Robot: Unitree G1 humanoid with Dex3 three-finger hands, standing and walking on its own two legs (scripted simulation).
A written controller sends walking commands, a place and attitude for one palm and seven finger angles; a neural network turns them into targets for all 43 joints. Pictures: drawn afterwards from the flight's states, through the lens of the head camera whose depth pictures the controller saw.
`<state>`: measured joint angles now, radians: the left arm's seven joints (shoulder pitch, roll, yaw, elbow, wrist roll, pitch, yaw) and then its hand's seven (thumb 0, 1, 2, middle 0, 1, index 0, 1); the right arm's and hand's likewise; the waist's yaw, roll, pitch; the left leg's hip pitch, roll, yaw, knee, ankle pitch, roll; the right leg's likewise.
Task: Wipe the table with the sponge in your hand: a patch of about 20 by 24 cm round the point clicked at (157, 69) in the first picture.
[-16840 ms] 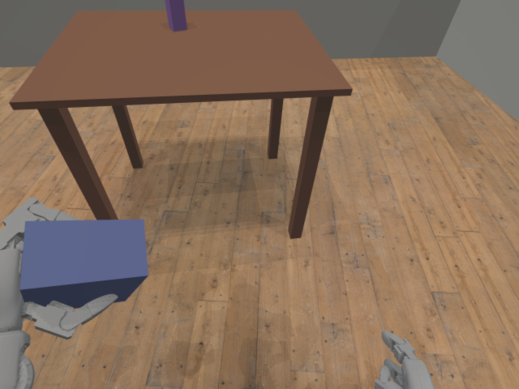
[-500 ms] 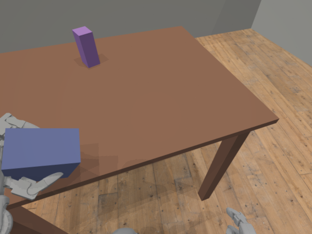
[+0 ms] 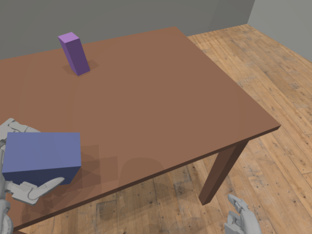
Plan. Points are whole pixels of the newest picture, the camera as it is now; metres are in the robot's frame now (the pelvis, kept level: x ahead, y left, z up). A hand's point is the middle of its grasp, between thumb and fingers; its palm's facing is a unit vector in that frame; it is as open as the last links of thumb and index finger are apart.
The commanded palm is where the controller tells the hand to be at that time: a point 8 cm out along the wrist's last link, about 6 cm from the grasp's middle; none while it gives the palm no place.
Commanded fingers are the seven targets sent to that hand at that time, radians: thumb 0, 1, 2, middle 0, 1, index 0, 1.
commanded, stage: come to a stop and stand still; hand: left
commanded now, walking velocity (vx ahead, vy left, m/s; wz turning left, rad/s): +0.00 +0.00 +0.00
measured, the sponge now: (54, 162) +0.22 +0.22 +0.14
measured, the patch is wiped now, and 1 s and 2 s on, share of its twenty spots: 0.00 0.00 0.00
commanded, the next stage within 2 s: look again from close up in 1.38 s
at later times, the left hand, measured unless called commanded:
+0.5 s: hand (6, 148) +0.22 +0.29 +0.19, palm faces +0.47 -0.80 -0.38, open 10.7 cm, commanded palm +0.15 +0.29 +0.18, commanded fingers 0.00 0.10 1.30 -1.20 -1.60 -1.20 -1.60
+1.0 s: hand (5, 163) +0.20 +0.30 +0.16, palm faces +0.36 -0.87 -0.33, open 10.7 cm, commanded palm +0.15 +0.34 +0.18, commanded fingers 0.00 0.10 1.30 -1.20 -1.60 -1.20 -1.60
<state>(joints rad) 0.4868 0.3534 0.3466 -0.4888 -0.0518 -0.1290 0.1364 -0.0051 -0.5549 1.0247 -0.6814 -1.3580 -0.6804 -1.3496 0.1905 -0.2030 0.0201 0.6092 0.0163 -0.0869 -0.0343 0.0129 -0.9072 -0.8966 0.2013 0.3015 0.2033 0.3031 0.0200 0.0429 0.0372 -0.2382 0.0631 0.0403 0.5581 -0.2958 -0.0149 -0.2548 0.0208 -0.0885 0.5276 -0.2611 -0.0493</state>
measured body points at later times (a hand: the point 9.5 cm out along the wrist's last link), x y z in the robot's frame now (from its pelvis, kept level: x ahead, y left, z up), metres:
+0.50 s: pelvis -0.02 +0.02 +0.01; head -0.01 +0.02 +0.46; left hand +0.19 +0.33 +0.21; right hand +0.15 -0.21 -0.07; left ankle +0.00 +0.14 -0.73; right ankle +0.02 -0.09 -0.73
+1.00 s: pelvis -0.02 +0.06 +0.01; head -0.01 +0.09 +0.45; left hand +0.18 +0.35 +0.17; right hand +0.14 -0.16 -0.06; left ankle +0.00 +0.14 -0.73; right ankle +0.02 -0.09 -0.73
